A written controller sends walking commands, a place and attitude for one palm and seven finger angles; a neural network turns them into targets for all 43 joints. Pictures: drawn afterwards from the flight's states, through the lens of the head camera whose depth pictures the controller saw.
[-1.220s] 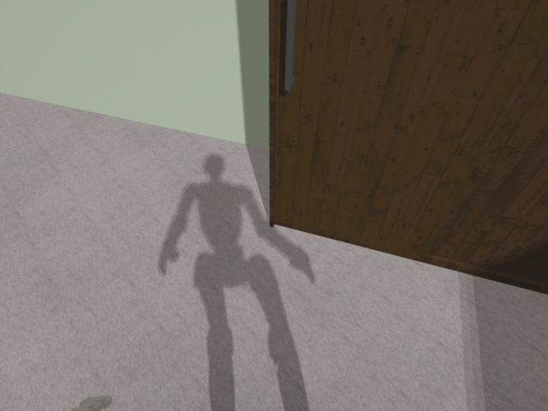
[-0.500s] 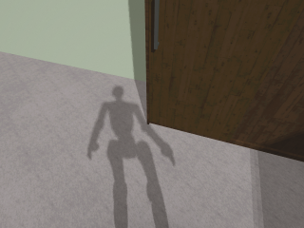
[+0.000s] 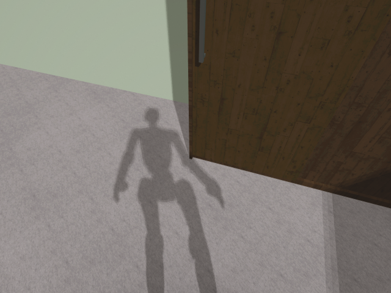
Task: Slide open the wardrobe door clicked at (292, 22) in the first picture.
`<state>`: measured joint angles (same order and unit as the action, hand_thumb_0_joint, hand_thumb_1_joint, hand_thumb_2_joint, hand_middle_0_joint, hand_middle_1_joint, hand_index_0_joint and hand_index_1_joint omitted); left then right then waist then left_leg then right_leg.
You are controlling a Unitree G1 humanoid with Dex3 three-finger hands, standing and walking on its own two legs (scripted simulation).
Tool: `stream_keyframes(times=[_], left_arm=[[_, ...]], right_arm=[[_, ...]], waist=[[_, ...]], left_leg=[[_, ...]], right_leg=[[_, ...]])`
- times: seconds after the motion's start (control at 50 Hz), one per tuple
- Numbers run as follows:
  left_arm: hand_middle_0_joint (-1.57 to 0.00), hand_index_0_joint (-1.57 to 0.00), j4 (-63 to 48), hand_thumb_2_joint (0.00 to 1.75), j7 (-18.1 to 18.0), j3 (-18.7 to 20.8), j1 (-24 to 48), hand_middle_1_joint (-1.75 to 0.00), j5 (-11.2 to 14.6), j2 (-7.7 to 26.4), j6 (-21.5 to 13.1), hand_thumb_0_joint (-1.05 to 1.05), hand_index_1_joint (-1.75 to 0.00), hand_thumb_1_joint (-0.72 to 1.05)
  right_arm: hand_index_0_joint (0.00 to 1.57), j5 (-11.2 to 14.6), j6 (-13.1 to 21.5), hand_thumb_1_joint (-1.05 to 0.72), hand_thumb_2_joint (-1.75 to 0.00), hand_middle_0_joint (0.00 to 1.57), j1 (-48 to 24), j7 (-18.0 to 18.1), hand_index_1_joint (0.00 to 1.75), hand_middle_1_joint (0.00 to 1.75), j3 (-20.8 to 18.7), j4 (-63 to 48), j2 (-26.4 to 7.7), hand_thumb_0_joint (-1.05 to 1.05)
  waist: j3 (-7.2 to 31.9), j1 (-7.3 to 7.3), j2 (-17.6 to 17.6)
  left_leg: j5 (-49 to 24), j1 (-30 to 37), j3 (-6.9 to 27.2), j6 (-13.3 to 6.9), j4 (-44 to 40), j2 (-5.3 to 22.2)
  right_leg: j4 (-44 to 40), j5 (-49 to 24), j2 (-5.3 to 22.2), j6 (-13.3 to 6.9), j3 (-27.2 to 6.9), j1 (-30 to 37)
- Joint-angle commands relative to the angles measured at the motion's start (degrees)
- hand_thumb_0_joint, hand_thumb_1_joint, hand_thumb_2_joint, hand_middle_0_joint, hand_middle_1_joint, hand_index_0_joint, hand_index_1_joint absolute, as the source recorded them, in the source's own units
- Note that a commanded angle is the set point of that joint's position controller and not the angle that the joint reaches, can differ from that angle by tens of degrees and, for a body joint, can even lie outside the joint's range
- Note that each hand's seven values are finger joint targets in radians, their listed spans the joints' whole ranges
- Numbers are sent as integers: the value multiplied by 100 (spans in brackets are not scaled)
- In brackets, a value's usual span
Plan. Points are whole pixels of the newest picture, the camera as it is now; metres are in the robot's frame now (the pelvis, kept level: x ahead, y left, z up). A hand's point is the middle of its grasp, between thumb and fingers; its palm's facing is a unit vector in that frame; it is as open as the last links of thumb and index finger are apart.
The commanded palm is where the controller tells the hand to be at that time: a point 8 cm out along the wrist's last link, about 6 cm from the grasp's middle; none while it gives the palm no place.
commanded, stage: look at it before walking up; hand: left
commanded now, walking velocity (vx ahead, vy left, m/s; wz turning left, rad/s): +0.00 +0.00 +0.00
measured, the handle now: (203, 27) +1.02 +0.03 +0.10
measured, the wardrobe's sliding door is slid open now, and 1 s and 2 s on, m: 0.00 0.00 0.00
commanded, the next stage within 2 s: walk to a spot facing it in 0.22 s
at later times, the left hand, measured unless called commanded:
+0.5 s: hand out of the picture +0.07 +0.23 -0.16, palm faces +0.04 -0.96 -0.29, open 7.3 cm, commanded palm none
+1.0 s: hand (84, 291) +0.16 +0.28 -0.17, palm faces +0.27 -0.95 -0.18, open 7.3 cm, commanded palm none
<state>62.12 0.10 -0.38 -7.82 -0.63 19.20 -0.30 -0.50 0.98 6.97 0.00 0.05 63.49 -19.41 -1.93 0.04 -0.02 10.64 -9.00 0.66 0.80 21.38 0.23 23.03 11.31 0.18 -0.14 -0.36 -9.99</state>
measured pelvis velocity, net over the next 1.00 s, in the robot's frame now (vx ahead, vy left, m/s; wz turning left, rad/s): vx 0.15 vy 0.08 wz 0.26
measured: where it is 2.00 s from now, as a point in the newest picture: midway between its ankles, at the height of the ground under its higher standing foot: outside the picture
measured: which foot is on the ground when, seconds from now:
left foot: down 0.00-0.44, up 0.46-0.66, down 0.68-1.00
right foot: down 0.00-0.68, up 0.70-1.00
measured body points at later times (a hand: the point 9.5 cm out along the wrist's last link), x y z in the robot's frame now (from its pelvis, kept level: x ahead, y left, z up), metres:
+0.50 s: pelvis +0.02 +0.00 +0.00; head +0.02 +0.00 +0.45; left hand +0.07 +0.28 -0.14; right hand +0.08 -0.28 -0.14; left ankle +0.01 +0.13 -0.73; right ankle +0.01 -0.12 -0.74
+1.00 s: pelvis +0.15 +0.08 +0.00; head +0.16 +0.10 +0.45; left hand +0.14 +0.33 -0.16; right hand +0.15 -0.13 -0.15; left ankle +0.07 +0.15 -0.74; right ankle +0.24 -0.04 -0.67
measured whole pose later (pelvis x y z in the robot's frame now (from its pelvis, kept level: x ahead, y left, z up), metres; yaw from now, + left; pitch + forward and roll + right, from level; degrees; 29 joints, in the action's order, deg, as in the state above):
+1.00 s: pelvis +0.15 +0.08 +0.00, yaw +15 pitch +0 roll +1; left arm 58.1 0.5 2.9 -12.3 -1.6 11.2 0.1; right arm -0.6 4.2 23.0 1.2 -1.2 62.9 -5.7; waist -1.6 1.2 -2.5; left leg 14.5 -3.7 -2.1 -4.2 17.8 -3.9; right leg 57.9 12.8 6.2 3.4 2.7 -33.8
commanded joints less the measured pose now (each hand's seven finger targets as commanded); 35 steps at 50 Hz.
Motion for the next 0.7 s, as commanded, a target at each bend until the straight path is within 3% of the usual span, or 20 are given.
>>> stream_keyframes(times=[0.0,0.2,0.3,0.34,0.36,0.4,0.42,0.44,0.46,0.5,0.54,0.56,0.6,0.62,0.64,0.66,0.68], left_arm=[[-20,-20,-367,90,-73,247,229,-30,-8,1219,-145,0,-30,90],[-20,-20,-347,90,-75,250,239,-30,-1,1229,-149,0,-30,90],[-20,-20,-352,90,-70,249,264,-30,-7,1244,-143,0,-30,90],[-20,-20,-228,90,-92,147,-111,-30,1,655,-42,0,-30,90],[-20,-20,-207,90,-90,159,-285,-30,-20,606,8,0,-30,90],[-20,-20,-249,90,-61,277,-546,-30,-53,843,63,0,-30,90],[-20,-20,-304,90,-66,361,-706,-30,-72,1008,75,0,-30,90],[-20,-20,-368,90,-78,415,-829,-30,-87,1047,56,0,-30,90],[-20,-20,-427,90,-96,459,-879,-30,-103,1044,16,0,-30,90],[-20,-20,-529,90,-92,504,-754,-30,-107,975,-117,0,-30,90],[-20,-20,-624,90,-72,524,-663,-30,-127,903,-171,0,-30,90],[-20,-20,-647,90,-63,537,-572,-30,-131,877,-179,0,-30,90],[-20,-20,-642,90,-49,557,-576,-30,-103,792,-154,0,-30,90],[-20,-20,-637,90,-36,558,-597,-30,-77,694,-126,0,-30,90],[-20,-20,-695,90,1,486,-670,-30,-40,365,-88,0,-30,90],[-20,-20,-967,90,63,395,-534,-30,-14,-101,-67,0,-30,90],[-20,-20,-1189,90,42,376,-161,-30,-75,-97,-61,0,-30,90]], right_arm=[[20,5,115,-90,-90,20,-247,62,30,30,-225,-373,-1183,0],[20,1,106,-90,-90,20,-308,72,30,30,-211,-371,-1199,0],[20,4,92,-90,-90,20,-324,66,30,30,-206,-370,-1188,0],[20,-41,-3,-90,-90,20,-38,29,30,30,-59,-271,-570,0],[20,-55,-52,-90,-90,20,100,10,30,30,-41,-275,-441,0],[20,-87,-122,-90,-90,20,111,-13,30,30,-58,-394,-369,0],[20,-89,-150,-90,-90,20,121,-10,30,30,-83,-482,-346,0],[20,-83,-160,-90,-90,20,-11,-19,30,30,-135,-610,-409,0],[20,-67,-139,-90,-90,20,-23,-40,30,30,-205,-723,-467,0],[20,-47,-75,-90,-90,20,80,-107,30,30,-245,-794,-344,0],[20,-28,-42,-90,-90,20,186,-175,30,30,-245,-876,-130,0],[20,-14,-29,-90,-90,20,333,-204,30,30,-245,-877,-39,0],[20,-35,-1,-90,-90,20,879,-194,30,30,-255,-752,85,0],[20,-47,21,-90,-90,20,1404,-170,30,30,-303,-625,11,0],[20,-68,58,-90,-90,20,2043,-117,30,30,-406,-449,-306,0],[20,-113,105,-90,-90,20,2575,-69,30,30,-570,-375,-894,0],[20,-88,81,-90,-90,20,2631,5,30,30,-551,-346,-941,0]], waist=[[442,-6,-2],[417,-8,-9],[283,-7,-36],[386,-38,-36],[326,-82,-177],[-12,-201,-680],[-94,-279,-1125],[-297,-380,-1305],[-343,-354,-1118],[-305,-206,-725],[-248,-105,-618],[-258,-22,-727],[-198,183,-608],[-1,380,-276],[145,599,823],[37,748,2454],[-123,684,1676]], left_leg=[[-522,106,555,-219,-329,640],[-697,206,532,-203,-348,643],[-481,140,533,-195,-411,631],[-104,2,454,-121,-227,534],[392,-263,434,-127,-56,442],[1348,-1151,166,-89,537,103],[1544,-1576,-67,-61,1177,11],[1763,-1924,-91,-63,1949,88],[1822,-2215,-22,-90,2575,210],[1539,-2307,-59,-94,2942,423],[1516,-1886,-256,-65,2395,481],[1371,-1598,-397,-59,2021,466],[760,-584,-820,-53,1294,222],[527,219,-871,-55,863,117],[1269,838,-9,-218,203,422],[2024,1050,2612,-749,-841,1876],[2424,703,3427,-1111,-1356,2308]], right_leg=[[-458,-468,660,-167,-610,135],[-481,-719,673,-177,-600,181],[-566,-473,653,-169,-637,121],[-502,260,682,-59,-519,219],[-530,940,698,-60,-584,264],[-950,2233,1077,-263,-1070,357],[-1292,2761,1502,-481,-1487,429],[-1545,2841,1866,-748,-1842,353],[-1589,2677,2126,-955,-1955,453],[-1361,1716,2128,-1037,-1397,590],[-1051,1126,1997,-900,-697,382],[-947,1067,1945,-794,-390,210],[-429,1088,1708,-526,165,-351],[244,1228,1503,-350,524,-743],[1784,1249,1034,-110,910,-1337],[3716,2504,230,270,1082,-2755],[4459,2336,317,138,240,-3237]])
